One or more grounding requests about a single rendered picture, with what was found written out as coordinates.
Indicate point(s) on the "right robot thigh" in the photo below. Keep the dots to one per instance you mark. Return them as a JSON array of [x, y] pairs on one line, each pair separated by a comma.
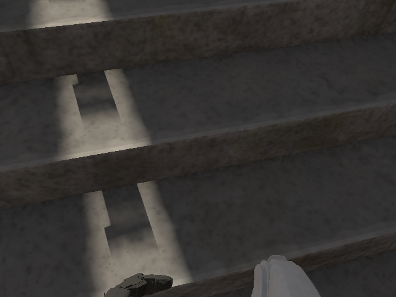
[[282, 278]]

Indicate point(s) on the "left robot hand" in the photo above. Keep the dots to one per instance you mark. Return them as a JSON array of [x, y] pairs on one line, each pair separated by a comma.
[[139, 285]]

